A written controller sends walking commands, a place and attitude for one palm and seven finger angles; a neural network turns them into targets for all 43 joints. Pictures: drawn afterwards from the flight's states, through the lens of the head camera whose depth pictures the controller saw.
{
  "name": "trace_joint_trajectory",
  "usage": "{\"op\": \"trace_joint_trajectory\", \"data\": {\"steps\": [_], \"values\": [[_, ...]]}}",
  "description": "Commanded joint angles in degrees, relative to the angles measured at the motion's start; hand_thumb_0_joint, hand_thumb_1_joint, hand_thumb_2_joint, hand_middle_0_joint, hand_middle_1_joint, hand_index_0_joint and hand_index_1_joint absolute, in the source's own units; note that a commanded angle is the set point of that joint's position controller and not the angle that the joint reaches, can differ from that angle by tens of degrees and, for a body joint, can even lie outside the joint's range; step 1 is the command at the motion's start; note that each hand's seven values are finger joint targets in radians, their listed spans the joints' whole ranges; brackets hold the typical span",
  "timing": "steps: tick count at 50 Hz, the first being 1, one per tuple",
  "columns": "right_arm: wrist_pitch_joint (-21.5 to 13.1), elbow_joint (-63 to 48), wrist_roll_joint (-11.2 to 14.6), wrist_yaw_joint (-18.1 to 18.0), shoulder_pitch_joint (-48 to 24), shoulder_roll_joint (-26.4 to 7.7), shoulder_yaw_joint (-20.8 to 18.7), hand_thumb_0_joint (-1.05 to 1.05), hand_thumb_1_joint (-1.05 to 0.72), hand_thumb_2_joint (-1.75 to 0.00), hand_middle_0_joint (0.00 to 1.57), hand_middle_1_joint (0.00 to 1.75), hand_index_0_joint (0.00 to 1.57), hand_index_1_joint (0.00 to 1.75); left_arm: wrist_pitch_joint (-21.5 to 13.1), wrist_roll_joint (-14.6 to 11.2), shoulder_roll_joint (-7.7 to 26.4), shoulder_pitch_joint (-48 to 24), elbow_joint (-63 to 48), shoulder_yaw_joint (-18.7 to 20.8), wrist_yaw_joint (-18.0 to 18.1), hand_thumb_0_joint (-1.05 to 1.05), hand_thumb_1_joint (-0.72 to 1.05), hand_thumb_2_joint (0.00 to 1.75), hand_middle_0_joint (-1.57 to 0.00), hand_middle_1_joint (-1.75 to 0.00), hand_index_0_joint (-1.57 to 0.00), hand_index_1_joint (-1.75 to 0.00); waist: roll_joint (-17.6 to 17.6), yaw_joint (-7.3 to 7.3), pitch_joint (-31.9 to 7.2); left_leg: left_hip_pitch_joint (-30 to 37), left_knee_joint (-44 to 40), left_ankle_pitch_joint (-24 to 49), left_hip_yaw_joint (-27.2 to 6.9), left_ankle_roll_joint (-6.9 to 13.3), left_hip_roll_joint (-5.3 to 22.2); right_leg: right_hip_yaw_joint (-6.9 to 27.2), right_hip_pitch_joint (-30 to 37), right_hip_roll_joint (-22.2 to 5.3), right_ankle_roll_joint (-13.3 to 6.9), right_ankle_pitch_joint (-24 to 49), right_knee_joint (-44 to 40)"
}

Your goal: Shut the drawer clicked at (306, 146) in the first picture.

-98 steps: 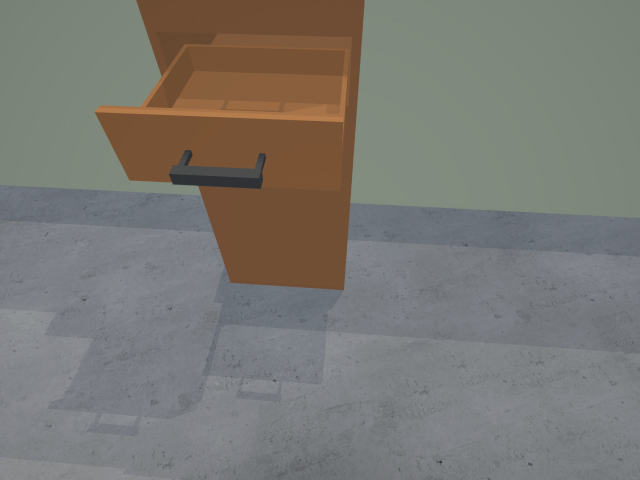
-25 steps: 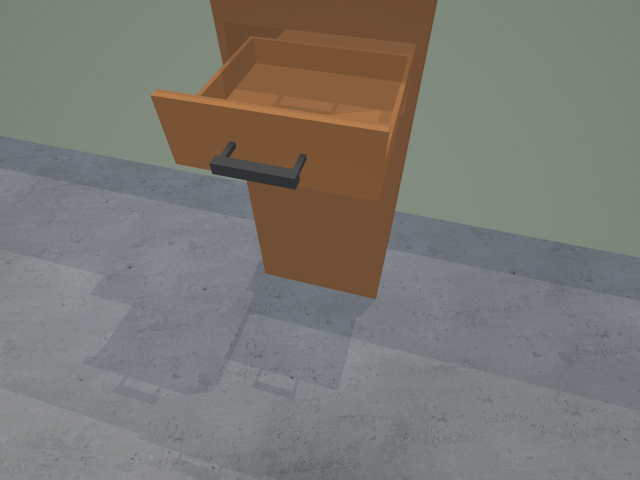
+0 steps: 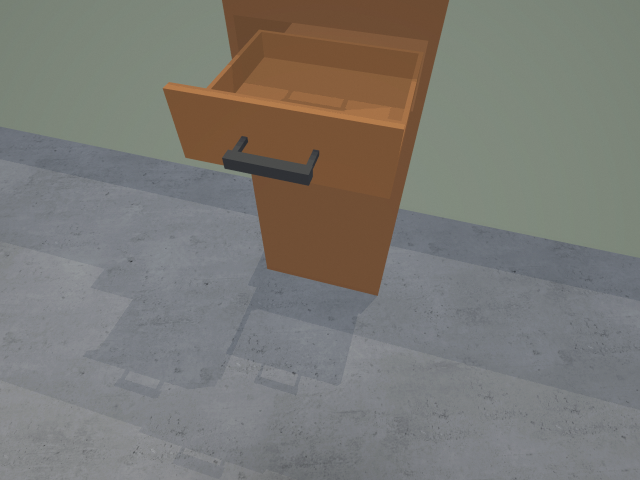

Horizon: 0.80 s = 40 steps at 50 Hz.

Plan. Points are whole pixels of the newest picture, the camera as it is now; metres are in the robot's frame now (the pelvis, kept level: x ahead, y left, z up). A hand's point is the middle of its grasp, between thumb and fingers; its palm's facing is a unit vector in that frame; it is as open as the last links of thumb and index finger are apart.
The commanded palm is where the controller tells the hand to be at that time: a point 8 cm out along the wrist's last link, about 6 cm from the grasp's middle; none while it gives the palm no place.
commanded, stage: turn to face it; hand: left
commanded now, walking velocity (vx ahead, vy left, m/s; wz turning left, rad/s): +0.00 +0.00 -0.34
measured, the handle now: (272, 158) +0.56 +0.11 +0.07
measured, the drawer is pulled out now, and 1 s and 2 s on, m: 0.29 0.29 0.29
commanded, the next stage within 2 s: take the last steps up to it in 0.58 s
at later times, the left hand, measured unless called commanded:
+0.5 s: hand out of the picture +0.04 +0.20 -0.18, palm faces -0.04 -0.96 -0.26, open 7.4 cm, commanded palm none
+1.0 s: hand out of the picture +0.04 +0.13 -0.17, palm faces -0.13 -0.96 -0.23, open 7.4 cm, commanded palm none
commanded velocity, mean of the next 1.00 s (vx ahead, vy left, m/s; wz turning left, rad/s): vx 0.10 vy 0.01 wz -0.19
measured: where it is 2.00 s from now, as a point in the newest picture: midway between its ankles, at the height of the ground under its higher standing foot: outside the picture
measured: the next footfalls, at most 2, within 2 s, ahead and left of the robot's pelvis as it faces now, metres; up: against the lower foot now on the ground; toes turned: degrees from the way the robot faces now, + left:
right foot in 0.86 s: -0.03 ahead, -0.13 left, +0.00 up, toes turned -12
left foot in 1.22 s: +0.19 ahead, +0.04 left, +0.00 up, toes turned -6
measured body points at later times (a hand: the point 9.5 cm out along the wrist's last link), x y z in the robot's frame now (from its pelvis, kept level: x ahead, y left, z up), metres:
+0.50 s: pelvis -0.02 +0.00 -0.01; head +0.03 -0.02 +0.44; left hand +0.05 +0.25 -0.16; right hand -0.01 -0.26 -0.17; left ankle -0.01 +0.14 -0.73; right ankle -0.04 -0.11 -0.74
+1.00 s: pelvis +0.00 -0.04 +0.00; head +0.04 -0.07 +0.44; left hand +0.05 +0.18 -0.15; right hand -0.01 -0.29 -0.17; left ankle +0.01 +0.09 -0.69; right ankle -0.07 -0.12 -0.74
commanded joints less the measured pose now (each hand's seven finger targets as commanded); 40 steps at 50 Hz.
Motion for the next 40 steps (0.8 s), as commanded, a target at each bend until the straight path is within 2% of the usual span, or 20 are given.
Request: {"op": "trace_joint_trajectory", "data": {"steps": [1,7,16,18,20,21,22,24,26,27,28,29,30,31,32,34,36,37,38,40], "values": [[-0.22,-1.7,-0.03,-0.47,3.91,-5.96,-1.43,0.0,-0.9,-0.9,0.2,0.3,0.2,0.3,-0.6,0.34,6.53,3.33,-1.83,1.59,0.16,0.0,0.9,0.9,-0.2,-0.3,-0.2,-0.3,0.37,-0.29,-0.68,2.43,-1.93,10.8,-1.53,2.47,3.56,4.02,-4.8,-5.22,-1.0,12.71,-4.07],[0.43,-2.99,-0.01,-0.76,2.92,-7.45,-2.49,0.0,-0.9,-0.9,0.2,0.3,0.2,0.3,0.29,0.68,7.61,2.28,-3.35,3.05,-0.26,0.0,0.9,0.9,-0.2,-0.3,-0.2,-0.3,0.45,-0.22,-0.73,1.85,0.13,7.93,-0.62,2.99,5.16,5.46,-7.79,-4.18,-1.4,12.96,-0.53],[0.67,-6.75,-0.45,-0.81,0.26,-10.63,-4.03,0.0,-0.9,-0.9,0.2,0.3,0.2,0.3,1.2,1.26,8.18,1.04,-6.81,4.19,-1.21,0.0,0.9,0.9,-0.2,-0.3,-0.2,-0.3,4.99,0.28,-2.22,-2.4,-1.34,-0.14,-3.0,5.35,8.91,5.91,-10.36,-1.74,-1.4,8.98,6.44],[0.73,-7.67,-0.42,-0.72,-0.62,-10.56,-4.19,0.0,-0.9,-0.9,0.2,0.3,0.2,0.3,1.1,1.32,8.75,1.41,-7.19,4.27,-1.21,0.0,0.9,0.9,-0.2,-0.3,-0.2,-0.3,2.5,0.67,-3.44,-2.92,0.68,-0.85,-1.76,4.95,8.01,7.7,-9.75,-2.41,-1.79,10.23,5.48],[0.86,-8.64,-0.29,-0.5,-1.54,-9.35,-4.09,0.0,-0.9,-0.9,0.2,0.3,0.2,0.3,0.96,1.5,10.91,1.04,-7.73,4.58,-1.17,0.0,0.9,0.9,-0.2,-0.3,-0.2,-0.3,-3.84,0.79,-4.06,-4.49,6.19,-2.59,2.43,2.92,4.24,13.25,-8.79,-6.23,-3.26,12.81,1.19],[0.95,-8.94,-0.12,-0.36,-1.48,-8.04,-3.85,0.0,-0.9,-0.9,0.2,0.3,0.2,0.3,0.8,1.53,12.24,0.9,-7.73,4.82,-0.96,0.0,0.9,0.9,-0.2,-0.3,-0.2,-0.3,-8.95,0.71,-4.84,-5.29,10.47,-4.34,4.48,1.72,1.2,17.7,-7.56,-9.31,-5.02,14.8,-1.81],[1.14,-9.27,0.03,-0.14,-2.31,-7.11,-3.54,0.0,-0.9,-0.9,0.2,0.3,0.2,0.3,0.81,1.46,13.1,1.18,-7.63,5.02,-0.69,0.0,0.9,0.9,-0.2,-0.3,-0.2,-0.3,-11.6,1.25,-4.2,-7.01,14.46,-8.34,4.61,1.09,-1.01,20.62,-7.01,-11.76,-7.39,16.89,-4.27],[1.17,-9.37,0.17,-0.08,-2.71,-7.2,-3.57,0.0,-0.9,-0.9,0.2,0.3,0.2,0.3,1.05,1.58,13.1,-0.1,-7.93,5.02,-0.39,0.0,0.9,0.9,-0.2,-0.3,-0.2,-0.3,-11.21,1.12,-3.42,-10.04,19.67,-15.02,2.19,1.01,-0.81,21.63,-4.91,-13.17,-10.46,25.06,-3.83],[0.78,-8.76,0.6,-0.34,-0.88,-7.27,-3.21,0.0,-0.9,-0.9,0.2,0.3,0.2,0.3,1.07,1.47,12.45,-2.45,-8.7,5.01,-0.16,0.0,0.9,0.9,-0.2,-0.3,-0.2,-0.3,-10.65,-0.51,-4.5,-7.41,11.67,-12.67,0.86,1.19,0.16,19.62,-3.06,-11.87,-9.63,33.24,0.25],[0.5,-8.04,0.71,-0.3,0.81,-7.17,-3.1,0.0,-0.9,-0.9,0.2,0.3,0.2,0.3,1.04,1.18,11.89,-3.25,-8.9,4.91,-0.07,0.0,0.9,0.9,-0.2,-0.3,-0.2,-0.3,-8.7,-1.42,-5.79,-2.32,4.74,-5.44,1.03,1.39,0.65,17.52,-4.48,-10.22,-7.55,32.79,2.76],[-0.17,-7.18,0.55,-0.4,3.12,-8.34,-3.06,0.0,-0.9,-0.9,0.2,0.3,0.2,0.3,1.06,0.78,10.86,-3.82,-9.5,4.66,-0.14,0.0,0.9,0.9,-0.2,-0.3,-0.2,-0.3,-3.89,-2.27,-7.12,4.56,-1.43,6.49,-0.62,2.43,3.6,13.36,-8.0,-6.61,-4.57,28.81,6.51],[-0.57,-7.11,-0.27,-0.8,3.67,-12.13,-3.58,0.0,-0.9,-0.9,0.2,0.3,0.2,0.3,1.09,0.39,8.24,-2.48,-10.26,4.23,-0.42,0.0,0.9,0.9,-0.2,-0.3,-0.2,-0.3,7.99,-1.71,-7.87,9.74,-3.09,19.11,-9.64,5.86,12.49,7.46,-14.85,-0.47,-1.12,14.06,13.24],[-0.47,-7.54,-0.8,-1.07,4.22,-13.84,-3.91,0.0,-0.9,-0.9,0.2,0.3,0.2,0.3,1.16,0.24,7.21,-3.25,-10.76,3.82,-0.49,0.0,0.9,0.9,-0.2,-0.3,-0.2,-0.3,13.68,-2.15,-6.43,9.31,-5.63,31.26,-16.03,11.78,20.68,2.92,-19.49,2.34,0.72,-11.59,23.98],[-0.11,-7.99,-1.24,-1.15,3.58,-13.69,-3.55,0.0,-0.9,-0.9,0.2,0.3,0.2,0.3,1.6,0.58,7.62,-3.69,-10.59,3.95,-0.46,0.0,0.9,0.9,-0.2,-0.3,-0.2,-0.3,9.17,-2.15,-4.86,3.56,-6.16,27.0,-13.55,14.43,21.67,5.68,-17.92,1.2,0.57,-16.82,32.32],[-0.28,-8.5,-1.29,-1.09,1.96,-12.62,-3.11,0.0,-0.9,-0.9,0.2,0.3,0.2,0.3,2.15,0.87,7.37,-3.67,-10.4,4.21,-0.65,0.0,0.9,0.9,-0.2,-0.3,-0.2,-0.3,10.5,-0.93,-3.83,0.23,-7.78,21.32,-12.89,14.28,20.34,6.28,-18.77,0.75,0.65,-15.75,35.82],[-0.1,-9.99,-1.45,-1.12,-1.81,-11.75,-2.86,0.0,-0.9,-0.9,0.2,0.3,0.2,0.3,2.44,0.92,7.42,-4.09,-10.23,4.54,-1.37,0.0,0.9,0.9,-0.2,-0.3,-0.2,-0.3,10.75,0.31,-0.06,-2.27,-7.85,19.23,-7.94,12.81,17.08,4.87,-20.11,-0.79,1.07,-12.52,37.09],[-0.08,-10.25,-1.86,-0.73,-2.93,-11.89,-2.87,0.0,-0.9,-0.9,0.2,0.3,0.2,0.3,2.15,0.85,5.93,-2.8,-10.24,3.92,-1.96,0.0,0.9,0.9,-0.2,-0.3,-0.2,-0.3,11.62,0.73,-1.59,-1.26,-7.7,11.83,-3.61,10.68,14.33,1.82,-17.11,-1.24,1.05,-11.55,29.52],[-0.16,-10.0,-1.9,-0.46,-1.53,-12.24,-3.12,0.0,-0.9,-0.9,0.2,0.3,0.2,0.3,1.7,1.12,5.73,-3.02,-10.21,3.5,-2.29,0.0,0.9,0.9,-0.2,-0.3,-0.2,-0.3,10.45,0.1,-2.85,-0.04,-7.62,6.88,-3.46,10.41,13.7,-0.55,-15.42,-0.77,0.95,-11.75,25.04],[-0.15,-9.66,-1.9,-0.2,-0.96,-13.18,-3.43,0.0,-0.9,-0.9,0.2,0.3,0.2,0.3,1.25,1.17,5.25,-2.55,-10.22,3.25,-2.6,0.0,0.9,0.9,-0.2,-0.3,-0.2,-0.3,11.67,-0.07,-3.98,0.62,-7.35,1.97,-3.61,10.28,13.94,-2.0,-13.38,-0.59,0.76,-12.03,20.31],[0.08,-8.87,-1.43,0.29,-0.1,-13.32,-3.7,0.0,-0.9,-0.9,0.2,0.3,0.2,0.3,0.29,1.27,5.27,0.85,-8.74,3.29,-3.0,0.0,0.9,0.9,-0.2,-0.3,-0.2,-0.3,8.56,0.98,-5.3,-2.0,-3.47,-7.5,-1.92,8.52,11.62,-4.4,-4.98,1.03,0.51,-5.56,7.75]]}}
